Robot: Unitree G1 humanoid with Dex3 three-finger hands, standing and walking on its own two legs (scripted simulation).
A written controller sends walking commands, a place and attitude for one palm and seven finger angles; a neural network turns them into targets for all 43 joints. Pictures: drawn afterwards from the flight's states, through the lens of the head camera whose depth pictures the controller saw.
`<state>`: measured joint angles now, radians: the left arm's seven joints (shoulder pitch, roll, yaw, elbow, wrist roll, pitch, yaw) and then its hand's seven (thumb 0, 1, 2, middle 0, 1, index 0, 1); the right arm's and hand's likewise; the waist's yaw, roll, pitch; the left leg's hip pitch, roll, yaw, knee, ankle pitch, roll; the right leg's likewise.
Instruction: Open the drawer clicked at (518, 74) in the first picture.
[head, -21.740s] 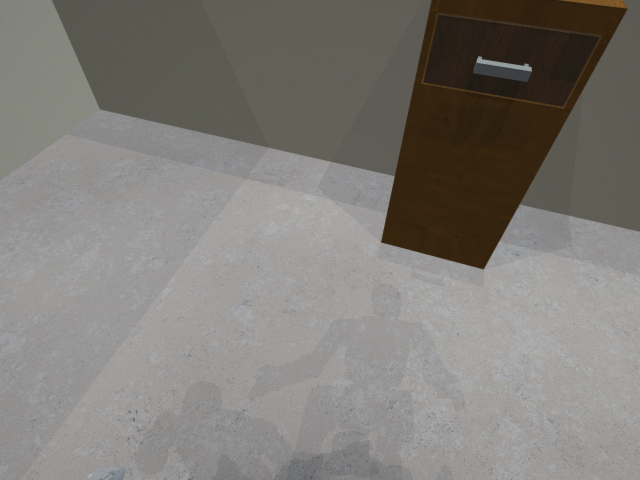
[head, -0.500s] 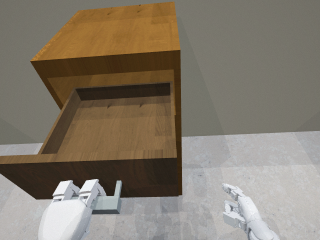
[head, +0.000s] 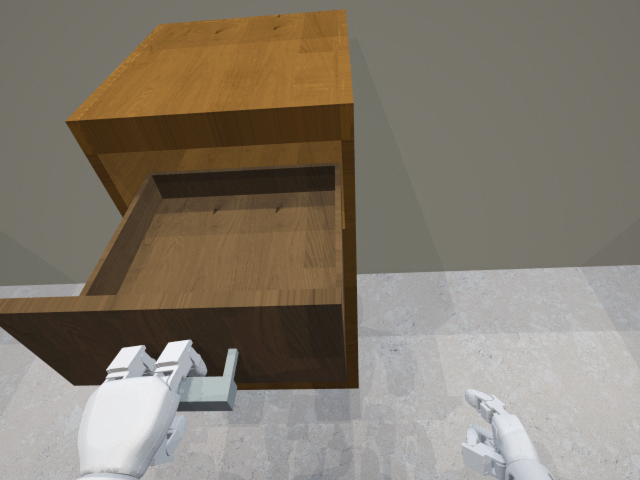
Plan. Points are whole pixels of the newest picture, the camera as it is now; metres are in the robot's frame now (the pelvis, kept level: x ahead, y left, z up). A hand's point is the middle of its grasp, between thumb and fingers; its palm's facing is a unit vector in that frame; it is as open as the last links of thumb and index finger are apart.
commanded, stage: open the thumb to release the handle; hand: left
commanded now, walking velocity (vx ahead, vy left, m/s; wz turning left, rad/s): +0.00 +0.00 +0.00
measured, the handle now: (178, 375) +0.21 +0.20 +0.06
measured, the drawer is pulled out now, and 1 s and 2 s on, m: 0.30 0.30 0.30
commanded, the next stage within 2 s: lift the hand off the handle in 0.20 s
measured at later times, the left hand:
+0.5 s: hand (165, 424) +0.17 +0.20 +0.05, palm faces +0.09 -0.15 -0.98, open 13.8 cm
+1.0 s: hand (149, 408) +0.17 +0.21 +0.08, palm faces +0.05 -0.17 -0.98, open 13.5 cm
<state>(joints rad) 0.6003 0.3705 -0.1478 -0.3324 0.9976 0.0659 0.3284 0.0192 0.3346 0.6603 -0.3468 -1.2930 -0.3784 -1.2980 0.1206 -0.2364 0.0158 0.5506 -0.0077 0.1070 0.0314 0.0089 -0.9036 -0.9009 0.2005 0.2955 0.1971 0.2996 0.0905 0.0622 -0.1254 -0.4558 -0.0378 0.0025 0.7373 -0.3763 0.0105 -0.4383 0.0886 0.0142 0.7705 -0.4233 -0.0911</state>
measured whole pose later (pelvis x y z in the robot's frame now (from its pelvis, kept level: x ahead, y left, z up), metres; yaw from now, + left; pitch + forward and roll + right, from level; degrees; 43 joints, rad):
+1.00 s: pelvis +0.00 +0.01 +0.01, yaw +1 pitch +2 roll +1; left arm 0.51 0.41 -0.16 -0.37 0.95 0.11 0.22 0.00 -0.49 0.30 -0.39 -1.22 -0.38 -1.24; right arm 0.10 -0.24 0.02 0.56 0.00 0.11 0.01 0.01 -0.90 -0.90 0.20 0.30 0.20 0.30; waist 0.10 0.08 -0.09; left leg -0.36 -0.04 -0.01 0.66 -0.34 0.02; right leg -0.33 0.09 0.00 0.66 -0.37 -0.08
